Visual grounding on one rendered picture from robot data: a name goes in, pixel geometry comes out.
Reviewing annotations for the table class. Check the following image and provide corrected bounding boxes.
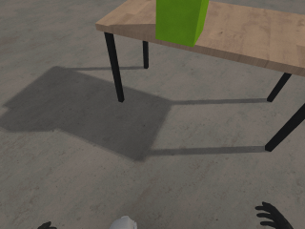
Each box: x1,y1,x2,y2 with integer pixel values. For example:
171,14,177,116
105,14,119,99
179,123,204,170
95,0,305,152

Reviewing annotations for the robot left thigh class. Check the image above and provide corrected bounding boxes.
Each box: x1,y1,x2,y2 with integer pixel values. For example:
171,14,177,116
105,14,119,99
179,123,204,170
109,218,137,229

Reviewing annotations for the carton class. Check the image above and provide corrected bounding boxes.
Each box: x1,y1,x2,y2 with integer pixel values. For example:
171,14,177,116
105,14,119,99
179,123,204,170
155,0,210,47

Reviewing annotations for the right robot hand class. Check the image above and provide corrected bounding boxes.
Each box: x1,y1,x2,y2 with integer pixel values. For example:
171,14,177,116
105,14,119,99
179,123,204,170
255,201,294,229

